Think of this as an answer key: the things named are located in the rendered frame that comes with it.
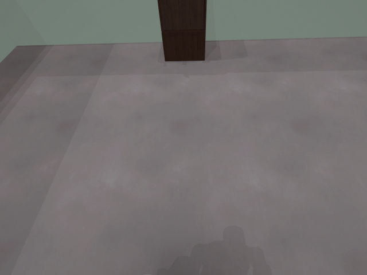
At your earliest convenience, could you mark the cupboard door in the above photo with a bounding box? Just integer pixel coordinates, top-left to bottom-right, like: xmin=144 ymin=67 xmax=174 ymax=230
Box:
xmin=160 ymin=0 xmax=204 ymax=30

